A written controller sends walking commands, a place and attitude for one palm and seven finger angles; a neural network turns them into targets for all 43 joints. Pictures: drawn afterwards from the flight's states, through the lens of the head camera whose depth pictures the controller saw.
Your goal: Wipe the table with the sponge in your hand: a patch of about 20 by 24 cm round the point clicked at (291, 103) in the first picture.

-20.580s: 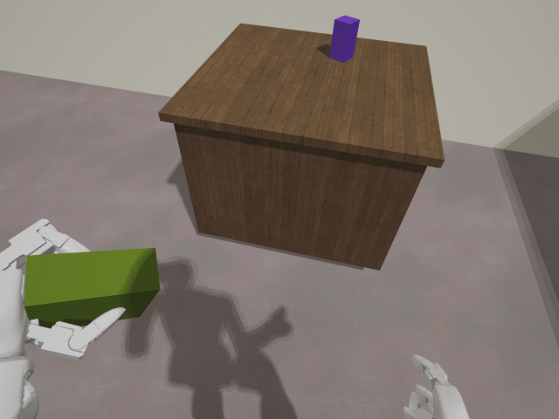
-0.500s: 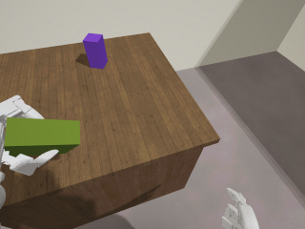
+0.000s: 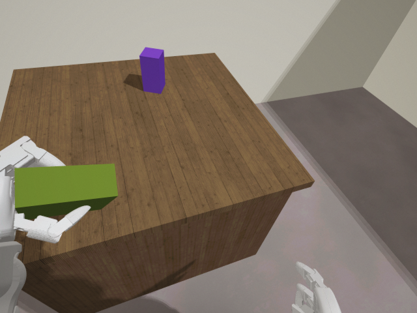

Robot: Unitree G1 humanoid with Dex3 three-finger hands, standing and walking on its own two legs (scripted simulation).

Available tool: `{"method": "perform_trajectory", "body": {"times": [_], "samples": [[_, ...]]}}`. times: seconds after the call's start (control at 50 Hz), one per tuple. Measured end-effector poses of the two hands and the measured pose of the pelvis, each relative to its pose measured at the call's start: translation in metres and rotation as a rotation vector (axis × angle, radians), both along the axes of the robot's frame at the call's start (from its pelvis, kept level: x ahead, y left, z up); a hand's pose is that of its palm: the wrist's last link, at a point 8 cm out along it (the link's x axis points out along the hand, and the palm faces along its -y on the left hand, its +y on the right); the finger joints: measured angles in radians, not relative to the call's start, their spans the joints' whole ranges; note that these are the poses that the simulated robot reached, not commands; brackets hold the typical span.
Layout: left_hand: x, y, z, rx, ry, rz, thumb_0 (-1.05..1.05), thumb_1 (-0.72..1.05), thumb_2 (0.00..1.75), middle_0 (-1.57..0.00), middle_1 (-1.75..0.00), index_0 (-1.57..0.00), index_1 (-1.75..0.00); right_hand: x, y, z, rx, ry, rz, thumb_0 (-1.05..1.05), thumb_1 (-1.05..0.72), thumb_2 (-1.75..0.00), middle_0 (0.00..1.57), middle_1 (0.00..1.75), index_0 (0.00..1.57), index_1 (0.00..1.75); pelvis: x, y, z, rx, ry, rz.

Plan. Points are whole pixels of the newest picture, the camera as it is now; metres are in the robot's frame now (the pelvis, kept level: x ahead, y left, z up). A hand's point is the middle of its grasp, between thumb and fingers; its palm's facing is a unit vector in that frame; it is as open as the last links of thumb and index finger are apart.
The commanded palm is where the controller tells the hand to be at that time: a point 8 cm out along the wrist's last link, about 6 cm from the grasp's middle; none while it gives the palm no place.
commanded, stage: come to a stop and stand still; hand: left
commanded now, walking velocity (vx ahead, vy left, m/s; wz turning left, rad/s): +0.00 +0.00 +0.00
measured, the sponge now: (80, 191) +0.24 +0.23 +0.15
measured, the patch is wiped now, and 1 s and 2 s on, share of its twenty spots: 0.00 0.00 0.00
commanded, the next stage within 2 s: look again from close up in 0.44 s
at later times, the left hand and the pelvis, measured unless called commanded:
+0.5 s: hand (39, 204) +0.21 +0.26 +0.16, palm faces +0.45 -0.82 -0.34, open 9.2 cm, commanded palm +0.15 +0.29 +0.18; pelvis +0.00 +0.01 +0.00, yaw +3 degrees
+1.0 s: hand (73, 173) +0.26 +0.25 +0.16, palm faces +0.40 -0.84 -0.38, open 9.2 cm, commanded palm +0.20 +0.28 +0.18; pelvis +0.06 -0.01 +0.01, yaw +2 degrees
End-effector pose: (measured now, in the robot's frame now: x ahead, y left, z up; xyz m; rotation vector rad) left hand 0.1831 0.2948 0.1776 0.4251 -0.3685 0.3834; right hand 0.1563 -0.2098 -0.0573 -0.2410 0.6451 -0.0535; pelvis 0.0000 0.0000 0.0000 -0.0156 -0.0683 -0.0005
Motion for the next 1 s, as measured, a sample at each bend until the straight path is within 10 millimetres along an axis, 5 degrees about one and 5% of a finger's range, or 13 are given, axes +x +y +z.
{"method": "perform_trajectory", "body": {"times": [0.16, 0.4, 0.76, 1.0], "samples": [[-0.016, 0.006, -0.001, 0.029, 0.039, -0.012, 0.00, -0.41, 1.05, -0.82, -1.39, -0.82, -1.39, 0.004, 0.019, 0.002, 0.015, -0.004, 0.036, 0.02, -0.90, -0.90, 0.20, 0.30, 0.21, 0.30, -0.004, 0.009, 0.002, -0.008, -0.003, 0.017], [-0.025, 0.013, -0.005, -0.014, 0.038, 0.059, 0.00, -0.42, 1.05, -0.82, -1.39, -0.82, -1.39, 0.018, 0.014, 0.004, -0.021, -0.003, 0.071, 0.02, -0.90, -0.90, 0.20, 0.30, 0.21, 0.30, -0.003, 0.009, 0.003, -0.011, -0.007, 0.044], [0.007, -0.003, -0.006, -0.004, 0.087, 0.040, 0.00, -0.42, 1.05, -0.82, -1.39, -0.82, -1.39, 0.040, -0.002, -0.002, -0.010, 0.026, 0.035, 0.02, -0.90, -0.90, 0.20, 0.30, 0.21, 0.30, 0.027, -0.003, 0.004, -0.010, 0.033, 0.041], [0.041, -0.010, -0.004, 0.006, 0.120, 0.011, 0.00, -0.42, 1.05, -0.82, -1.39, -0.82, -1.39, 0.075, -0.012, -0.001, -0.017, 0.026, 0.006, 0.02, -0.90, -0.90, 0.20, 0.30, 0.21, 0.30, 0.055, -0.007, 0.006, 0.000, 0.056, 0.043]]}}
